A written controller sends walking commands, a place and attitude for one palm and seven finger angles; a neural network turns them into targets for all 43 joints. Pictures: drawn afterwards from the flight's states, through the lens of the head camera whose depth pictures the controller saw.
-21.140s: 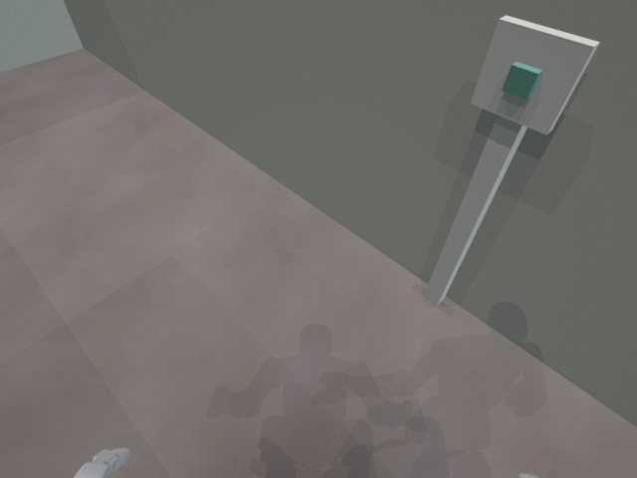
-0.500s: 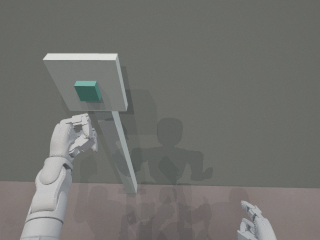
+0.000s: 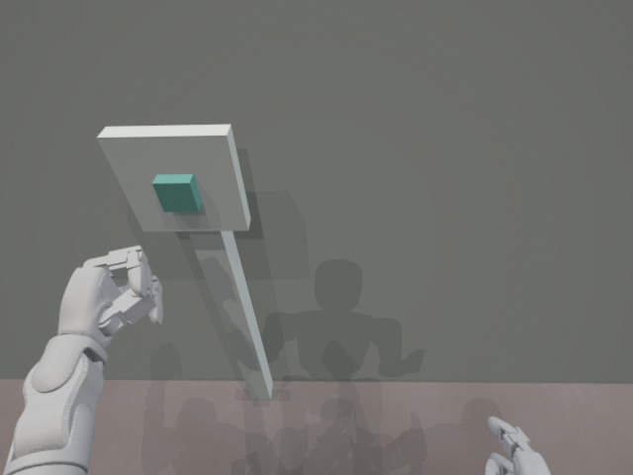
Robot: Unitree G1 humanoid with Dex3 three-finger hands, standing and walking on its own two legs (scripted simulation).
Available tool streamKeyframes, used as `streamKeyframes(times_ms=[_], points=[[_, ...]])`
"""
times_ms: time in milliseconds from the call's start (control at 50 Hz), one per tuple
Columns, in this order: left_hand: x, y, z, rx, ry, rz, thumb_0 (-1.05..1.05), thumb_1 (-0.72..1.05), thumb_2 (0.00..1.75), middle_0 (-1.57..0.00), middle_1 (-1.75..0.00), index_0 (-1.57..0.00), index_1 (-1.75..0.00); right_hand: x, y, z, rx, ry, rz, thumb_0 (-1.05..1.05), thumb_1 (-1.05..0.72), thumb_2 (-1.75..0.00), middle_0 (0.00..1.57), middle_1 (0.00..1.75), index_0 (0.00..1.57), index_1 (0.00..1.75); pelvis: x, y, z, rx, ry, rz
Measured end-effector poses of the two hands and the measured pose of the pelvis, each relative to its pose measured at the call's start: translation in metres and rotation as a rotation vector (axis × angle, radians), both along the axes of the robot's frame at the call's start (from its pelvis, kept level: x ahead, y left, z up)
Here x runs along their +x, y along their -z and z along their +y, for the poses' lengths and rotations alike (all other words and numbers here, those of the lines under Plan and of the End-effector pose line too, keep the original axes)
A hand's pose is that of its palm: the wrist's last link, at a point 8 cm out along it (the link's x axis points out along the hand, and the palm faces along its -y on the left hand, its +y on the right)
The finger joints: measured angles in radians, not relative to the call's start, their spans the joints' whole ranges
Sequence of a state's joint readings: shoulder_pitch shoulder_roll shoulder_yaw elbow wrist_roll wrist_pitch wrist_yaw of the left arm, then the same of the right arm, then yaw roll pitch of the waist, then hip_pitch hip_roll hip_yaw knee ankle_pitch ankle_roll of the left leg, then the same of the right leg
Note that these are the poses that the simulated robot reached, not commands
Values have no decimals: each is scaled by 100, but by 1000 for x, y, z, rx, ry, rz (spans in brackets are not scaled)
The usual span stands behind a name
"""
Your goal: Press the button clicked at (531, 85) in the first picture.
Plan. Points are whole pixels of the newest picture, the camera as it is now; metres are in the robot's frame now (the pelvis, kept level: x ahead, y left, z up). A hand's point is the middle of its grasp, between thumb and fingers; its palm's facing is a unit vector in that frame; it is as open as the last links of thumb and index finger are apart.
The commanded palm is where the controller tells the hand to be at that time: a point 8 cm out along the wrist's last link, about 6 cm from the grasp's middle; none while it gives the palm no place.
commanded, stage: draw the hand back to the body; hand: left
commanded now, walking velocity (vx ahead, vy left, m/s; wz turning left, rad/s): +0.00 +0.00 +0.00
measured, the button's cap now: (178, 192) +0.48 +0.24 +0.13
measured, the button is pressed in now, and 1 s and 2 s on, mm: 0 0 0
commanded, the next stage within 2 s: step back with the hand held close in 1.10 s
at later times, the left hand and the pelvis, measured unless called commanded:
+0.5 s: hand (77, 325) +0.23 +0.26 +0.15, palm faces +0.33 -0.90 -0.30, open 3.1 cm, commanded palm +0.18 +0.30 +0.17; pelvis +0.01 +0.03 +0.02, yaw +0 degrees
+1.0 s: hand (43, 339) +0.20 +0.26 +0.18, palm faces +0.40 -0.83 -0.39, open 3.1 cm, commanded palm +0.15 +0.30 +0.20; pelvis +0.02 +0.02 +0.02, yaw +0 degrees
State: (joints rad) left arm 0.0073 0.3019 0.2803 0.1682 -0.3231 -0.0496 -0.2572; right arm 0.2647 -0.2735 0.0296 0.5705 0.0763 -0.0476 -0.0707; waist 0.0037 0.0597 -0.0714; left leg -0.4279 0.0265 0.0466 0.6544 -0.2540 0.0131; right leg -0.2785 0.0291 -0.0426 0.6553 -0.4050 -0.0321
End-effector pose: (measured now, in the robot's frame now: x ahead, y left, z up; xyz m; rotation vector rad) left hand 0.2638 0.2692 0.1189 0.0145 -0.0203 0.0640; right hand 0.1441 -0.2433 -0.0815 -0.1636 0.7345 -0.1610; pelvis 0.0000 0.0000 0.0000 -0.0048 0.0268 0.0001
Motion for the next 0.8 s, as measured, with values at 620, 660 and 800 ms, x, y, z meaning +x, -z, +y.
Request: streamKeyframes(times_ms=[620,660,800], points=[[-80,-62,31,352,-275,-104,1,90,90,-131,-150,-130,-150,52,-28,69,9,-134,-50,1,-90,-90,20,30,20,30,16,-22,33,-1,5,-100],[-83,-64,31,362,-274,-101,1,90,90,-131,-150,-130,-150,53,-28,69,12,-134,-48,1,-90,-90,20,30,20,30,18,-22,34,0,6,-100],[-96,-72,33,413,-294,-96,1,90,90,-131,-150,-130,-150,58,-28,62,7,-133,-47,1,-90,-90,20,30,20,30,23,-22,30,0,7,-97]])
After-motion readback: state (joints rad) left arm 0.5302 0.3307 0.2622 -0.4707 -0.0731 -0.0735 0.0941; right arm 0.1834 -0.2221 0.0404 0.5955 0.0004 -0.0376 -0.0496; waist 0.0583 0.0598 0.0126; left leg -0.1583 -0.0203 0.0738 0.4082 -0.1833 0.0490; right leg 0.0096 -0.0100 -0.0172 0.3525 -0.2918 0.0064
